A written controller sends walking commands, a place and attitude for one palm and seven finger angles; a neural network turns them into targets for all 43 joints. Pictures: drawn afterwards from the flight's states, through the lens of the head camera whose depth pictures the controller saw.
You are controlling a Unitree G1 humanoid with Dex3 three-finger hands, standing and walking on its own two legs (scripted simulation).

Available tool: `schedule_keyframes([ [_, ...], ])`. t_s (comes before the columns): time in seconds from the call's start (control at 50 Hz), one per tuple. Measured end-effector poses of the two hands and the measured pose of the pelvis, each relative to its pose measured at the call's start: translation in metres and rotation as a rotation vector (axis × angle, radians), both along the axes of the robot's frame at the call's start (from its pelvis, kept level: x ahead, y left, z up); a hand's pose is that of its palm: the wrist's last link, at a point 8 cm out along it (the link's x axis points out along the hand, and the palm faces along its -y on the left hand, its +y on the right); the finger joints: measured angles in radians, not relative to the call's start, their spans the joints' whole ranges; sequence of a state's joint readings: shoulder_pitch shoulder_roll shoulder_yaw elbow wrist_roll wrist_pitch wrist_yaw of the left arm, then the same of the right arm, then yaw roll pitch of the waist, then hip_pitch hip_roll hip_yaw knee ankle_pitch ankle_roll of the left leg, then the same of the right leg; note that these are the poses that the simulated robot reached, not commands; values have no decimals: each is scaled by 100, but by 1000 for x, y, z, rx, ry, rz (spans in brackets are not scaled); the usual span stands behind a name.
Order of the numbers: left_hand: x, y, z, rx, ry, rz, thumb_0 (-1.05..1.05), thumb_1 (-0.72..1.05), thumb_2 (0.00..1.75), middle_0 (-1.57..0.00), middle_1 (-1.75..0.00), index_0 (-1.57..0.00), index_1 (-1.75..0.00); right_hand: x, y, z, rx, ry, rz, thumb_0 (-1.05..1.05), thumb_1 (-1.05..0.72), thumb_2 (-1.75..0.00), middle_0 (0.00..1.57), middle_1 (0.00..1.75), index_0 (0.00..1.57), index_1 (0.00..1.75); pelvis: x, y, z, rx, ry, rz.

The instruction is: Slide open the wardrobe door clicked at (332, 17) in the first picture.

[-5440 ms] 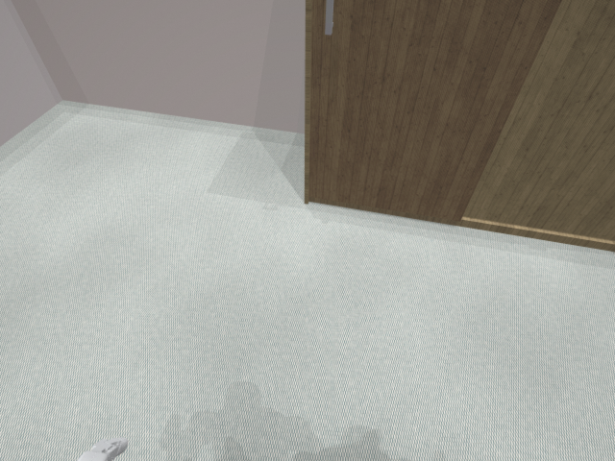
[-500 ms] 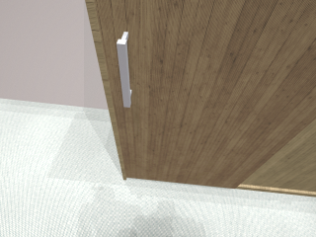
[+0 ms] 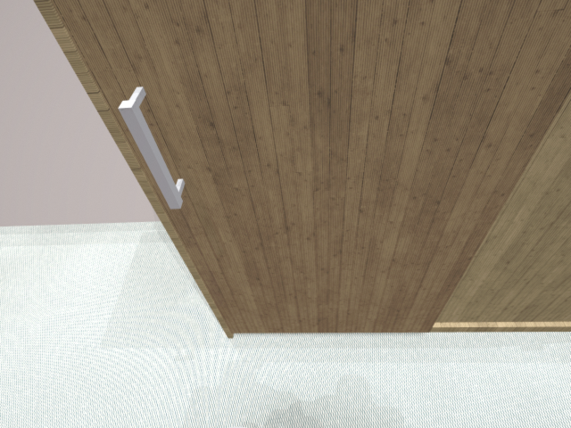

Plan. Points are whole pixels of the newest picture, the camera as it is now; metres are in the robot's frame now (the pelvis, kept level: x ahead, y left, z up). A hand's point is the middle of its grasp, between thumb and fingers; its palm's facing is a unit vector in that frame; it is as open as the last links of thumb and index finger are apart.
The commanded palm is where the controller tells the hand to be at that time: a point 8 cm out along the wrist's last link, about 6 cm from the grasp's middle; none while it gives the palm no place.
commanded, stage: come to a stop and stand still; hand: left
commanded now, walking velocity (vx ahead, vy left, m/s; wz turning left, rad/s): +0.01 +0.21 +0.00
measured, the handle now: (158, 153) +0.50 +0.23 +0.13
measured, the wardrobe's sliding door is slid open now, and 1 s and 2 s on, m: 0.00 0.00 0.00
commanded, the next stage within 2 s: look again from close up in 0.82 s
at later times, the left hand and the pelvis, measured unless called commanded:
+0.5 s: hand out of the picture -0.06 +0.26 -0.19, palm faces +0.10 -0.97 -0.20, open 7.4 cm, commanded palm none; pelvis -0.04 +0.07 -0.01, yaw +1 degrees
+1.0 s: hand out of the picture -0.04 +0.25 -0.18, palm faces -0.02 -0.98 -0.22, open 7.3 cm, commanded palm none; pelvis -0.05 +0.07 -0.01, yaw +1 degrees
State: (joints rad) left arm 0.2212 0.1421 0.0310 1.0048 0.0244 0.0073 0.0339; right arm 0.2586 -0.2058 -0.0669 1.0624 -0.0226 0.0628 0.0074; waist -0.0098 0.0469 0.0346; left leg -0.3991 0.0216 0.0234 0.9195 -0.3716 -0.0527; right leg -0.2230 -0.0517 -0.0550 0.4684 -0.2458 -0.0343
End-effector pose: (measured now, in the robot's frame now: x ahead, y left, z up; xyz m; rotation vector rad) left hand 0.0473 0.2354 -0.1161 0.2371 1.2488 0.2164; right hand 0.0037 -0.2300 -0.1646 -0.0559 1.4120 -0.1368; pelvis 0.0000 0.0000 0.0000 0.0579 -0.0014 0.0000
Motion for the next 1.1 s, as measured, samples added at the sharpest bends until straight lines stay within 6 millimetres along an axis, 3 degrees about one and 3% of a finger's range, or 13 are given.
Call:
schedule_keyframes([
  [0.1, -25, 3, 3, 10, 18, 45, 0, 92, 90, -21, -30, -21, -30, 0, -8, 2, -18, 17, 44, 1, -91, -90, 20, 30, 20, 29, -8, 1, 2, 8, 4, 17],
  [0.2, -65, 13, -1, 2, 76, 93, 0, 91, 90, -21, -30, -21, -30, 20, -6, 7, -48, -32, 91, 1, -91, -90, 20, 30, 20, 29, -19, 11, 2, 9, -1, 25],
  [0.32, -111, 37, -19, -49, 166, 122, 0, 90, 90, -21, -30, -20, -30, 50, 20, 21, -90, -162, 126, 1, -92, -90, 20, 30, 20, 29, -31, 37, -3, -17, -6, 16],
  [0.4, -125, 59, -42, -88, 195, 139, 0, 90, 90, -20, -30, -20, -30, 53, 46, 26, -125, -225, 138, 0, -92, -90, 20, 30, 20, 29, -37, 57, -13, -51, -18, 22],
  [0.52, -115, 71, -42, -109, 173, 112, 0, 91, 90, -20, -30, -20, -29, 34, 79, 33, -112, -201, 129, 0, -93, -90, 20, 30, 20, 29, -39, 71, -5, -49, -23, 15],
  [0.68, -91, 66, -33, -93, 122, 50, 0, 91, 90, -20, -30, -20, -29, 0, 81, 13, -75, -133, 63, 0, -94, -90, 20, 30, 21, 30, -44, 77, -7, -39, -21, 6],
  [0.9, -82, 62, -28, -78, 101, 7, 1, 92, 90, -20, -30, -20, -30, -70, 87, 11, -37, 22, 26, 0, -92, -90, 20, 30, 20, 29, -48, 72, -2, -54, -28, 2],
  [1.0, -86, 63, -33, -80, 95, -25, 1, 92, 90, -20, -30, -20, -30, -84, 90, 8, -28, 21, 31, 1, -92, -90, 20, 30, 20, 29, -54, 74, -8, -63, -19, 9],
  [1.1, -89, 66, -31, -76, 94, -19, 0, 91, 90, -20, -30, -20, -30, -86, 98, 3, -10, 15, 39, 1, -91, -90, 20, 30, 20, 29, -52, 78, -10, -57, -21, 10],
])
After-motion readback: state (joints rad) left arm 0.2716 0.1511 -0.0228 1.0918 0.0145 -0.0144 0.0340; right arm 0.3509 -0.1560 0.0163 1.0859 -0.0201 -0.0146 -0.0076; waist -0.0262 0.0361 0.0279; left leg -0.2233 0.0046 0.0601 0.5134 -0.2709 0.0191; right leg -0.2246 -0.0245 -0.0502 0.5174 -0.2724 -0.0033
